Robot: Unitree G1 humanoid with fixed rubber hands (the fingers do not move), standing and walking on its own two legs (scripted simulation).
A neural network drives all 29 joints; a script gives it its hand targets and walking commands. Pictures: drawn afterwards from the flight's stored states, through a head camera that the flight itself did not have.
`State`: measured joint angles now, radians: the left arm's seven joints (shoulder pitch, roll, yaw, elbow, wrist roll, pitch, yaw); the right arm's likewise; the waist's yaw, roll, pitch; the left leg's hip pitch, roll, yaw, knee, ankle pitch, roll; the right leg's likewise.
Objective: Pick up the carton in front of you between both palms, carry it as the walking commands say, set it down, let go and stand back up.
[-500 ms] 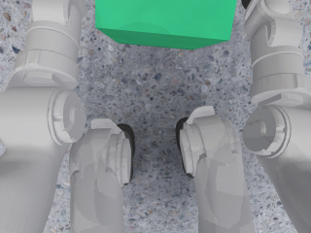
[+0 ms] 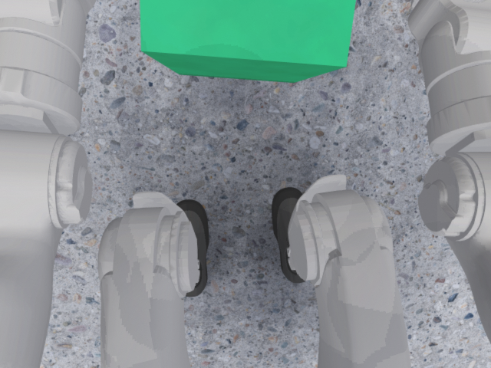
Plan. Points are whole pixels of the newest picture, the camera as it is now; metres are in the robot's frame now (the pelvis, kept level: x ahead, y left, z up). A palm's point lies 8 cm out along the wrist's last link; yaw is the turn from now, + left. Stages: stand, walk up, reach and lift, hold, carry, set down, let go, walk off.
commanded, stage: set down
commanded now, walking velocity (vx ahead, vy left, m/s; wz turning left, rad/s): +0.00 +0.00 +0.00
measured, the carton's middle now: out of the picture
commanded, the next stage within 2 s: let go in 0.90 s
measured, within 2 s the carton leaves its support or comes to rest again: neither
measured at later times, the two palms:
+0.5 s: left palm out of the picture +0.61 +0.16 +0.03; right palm out of the picture +0.56 -0.23 +0.03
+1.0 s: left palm out of the picture +0.60 +0.17 +0.17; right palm out of the picture +0.55 -0.23 +0.17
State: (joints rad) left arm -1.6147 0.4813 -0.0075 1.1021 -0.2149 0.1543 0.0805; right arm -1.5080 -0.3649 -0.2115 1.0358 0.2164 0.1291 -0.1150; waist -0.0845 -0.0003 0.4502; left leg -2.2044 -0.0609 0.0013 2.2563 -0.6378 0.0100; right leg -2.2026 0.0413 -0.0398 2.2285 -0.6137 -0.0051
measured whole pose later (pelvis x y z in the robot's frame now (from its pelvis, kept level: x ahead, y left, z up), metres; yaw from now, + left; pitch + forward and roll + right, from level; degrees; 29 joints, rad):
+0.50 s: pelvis +0.01 +0.00 +0.13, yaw +0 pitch +46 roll -1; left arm -1.51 0.43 0.16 1.04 -0.06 0.26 0.04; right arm -1.38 -0.30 -0.32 0.89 0.09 0.24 -0.09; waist -0.09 0.02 0.10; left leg -2.04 -0.07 -0.02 1.78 -0.53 0.01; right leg -2.05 0.05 -0.01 1.75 -0.51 0.00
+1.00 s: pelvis +0.03 +0.00 +0.27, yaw +1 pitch +46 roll +0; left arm -1.33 0.36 0.27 0.99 0.06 0.23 -0.01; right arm -1.21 -0.26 -0.37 0.86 -0.01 0.21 -0.02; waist -0.07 0.02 -0.01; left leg -1.63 -0.07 -0.04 1.17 -0.35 0.00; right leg -1.63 0.05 0.02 1.16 -0.33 0.00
